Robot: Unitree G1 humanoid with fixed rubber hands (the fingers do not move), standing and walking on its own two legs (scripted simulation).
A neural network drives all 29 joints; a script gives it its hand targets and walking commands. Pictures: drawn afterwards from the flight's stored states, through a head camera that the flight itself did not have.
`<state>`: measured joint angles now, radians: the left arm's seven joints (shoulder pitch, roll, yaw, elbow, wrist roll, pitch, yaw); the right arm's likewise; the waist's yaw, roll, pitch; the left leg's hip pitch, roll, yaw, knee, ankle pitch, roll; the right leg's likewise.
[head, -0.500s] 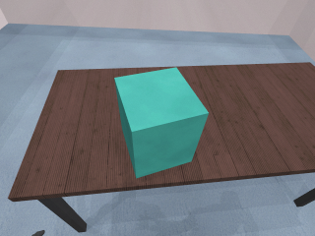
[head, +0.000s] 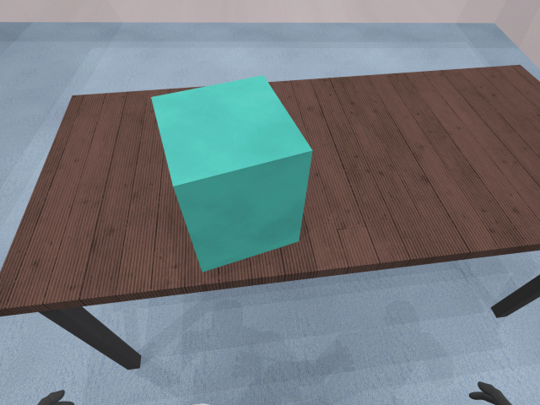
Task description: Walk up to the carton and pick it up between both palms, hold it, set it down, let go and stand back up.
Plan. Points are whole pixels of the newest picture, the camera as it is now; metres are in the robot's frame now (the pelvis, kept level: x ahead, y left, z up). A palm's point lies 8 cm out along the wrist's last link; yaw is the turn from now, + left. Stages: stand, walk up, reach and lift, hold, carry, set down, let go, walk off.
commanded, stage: walk up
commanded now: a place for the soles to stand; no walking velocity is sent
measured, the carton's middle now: (232, 176) +0.50 +0.07 +0.02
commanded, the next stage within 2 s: reach and lift in 1.90 s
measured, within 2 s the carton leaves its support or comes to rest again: neither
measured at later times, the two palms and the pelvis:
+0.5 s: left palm out of the picture +0.05 +0.35 -0.07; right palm out of the picture +0.07 -0.30 -0.08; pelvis -0.02 +0.01 +0.01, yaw +4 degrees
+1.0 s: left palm out of the picture +0.06 +0.35 -0.08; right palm out of the picture +0.13 -0.28 -0.08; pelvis -0.01 +0.02 +0.02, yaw +6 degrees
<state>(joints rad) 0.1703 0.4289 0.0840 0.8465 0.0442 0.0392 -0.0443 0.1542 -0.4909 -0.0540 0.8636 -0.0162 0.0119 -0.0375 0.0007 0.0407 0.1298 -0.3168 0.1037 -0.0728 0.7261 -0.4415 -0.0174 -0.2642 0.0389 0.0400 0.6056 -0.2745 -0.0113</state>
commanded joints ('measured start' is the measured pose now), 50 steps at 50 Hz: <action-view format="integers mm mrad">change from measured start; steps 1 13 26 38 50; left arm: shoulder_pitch -66 35 56 -33 -80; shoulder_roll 247 227 125 168 154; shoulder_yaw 51 54 -4 -8 -25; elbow -96 -110 -23 9 69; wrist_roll -5 -24 -24 -27 -35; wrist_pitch -41 -72 -88 -102 -78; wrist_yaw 31 57 54 50 50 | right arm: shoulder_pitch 35 93 43 14 -32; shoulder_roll -120 -99 -119 -107 -97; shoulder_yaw -23 -45 -31 -8 3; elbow -57 -66 -72 -23 27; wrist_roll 13 -11 -1 4 13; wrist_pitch -5 -5 -33 -46 -52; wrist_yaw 4 44 50 53 36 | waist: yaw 14 31 18 8 13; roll -192 -185 102 -49 -29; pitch -93 -132 -121 -138 -155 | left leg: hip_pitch -16 -2 134 121 141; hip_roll -90 -112 24 -31 -20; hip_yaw -96 10 -147 -126 -123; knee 207 -55 -285 -313 -337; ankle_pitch -155 -22 441 392 552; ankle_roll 33 22 129 87 67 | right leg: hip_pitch -87 127 104 132 189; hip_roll -342 -289 -29 -134 -144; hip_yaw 404 224 -36 51 26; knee -322 -220 -237 -218 -219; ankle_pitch -87 165 35 125 253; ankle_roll -216 -180 4 -35 -26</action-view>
